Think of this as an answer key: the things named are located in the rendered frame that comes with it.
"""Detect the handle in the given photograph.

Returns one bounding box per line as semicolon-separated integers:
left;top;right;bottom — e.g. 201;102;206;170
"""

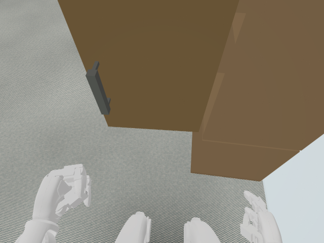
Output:
86;61;111;115

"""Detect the robot left forearm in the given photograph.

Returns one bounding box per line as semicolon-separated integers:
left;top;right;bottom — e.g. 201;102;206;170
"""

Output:
15;219;59;243

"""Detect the right robot thigh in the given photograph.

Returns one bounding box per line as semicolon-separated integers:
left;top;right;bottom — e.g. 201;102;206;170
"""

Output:
184;220;221;243

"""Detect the left robot thigh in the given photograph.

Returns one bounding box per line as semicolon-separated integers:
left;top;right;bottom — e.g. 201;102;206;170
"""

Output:
115;214;151;243

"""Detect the robot thigh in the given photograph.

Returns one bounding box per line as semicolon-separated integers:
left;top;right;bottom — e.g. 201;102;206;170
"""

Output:
115;214;151;243
184;220;221;243

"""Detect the robot right hand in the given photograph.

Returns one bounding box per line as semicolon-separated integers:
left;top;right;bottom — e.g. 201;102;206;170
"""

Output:
240;190;282;243

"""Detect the cupboard door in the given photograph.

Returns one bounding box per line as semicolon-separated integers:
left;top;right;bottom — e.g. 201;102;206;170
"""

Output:
58;0;239;132

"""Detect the robot left hand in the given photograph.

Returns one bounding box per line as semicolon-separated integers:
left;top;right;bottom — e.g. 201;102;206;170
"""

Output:
32;164;92;224

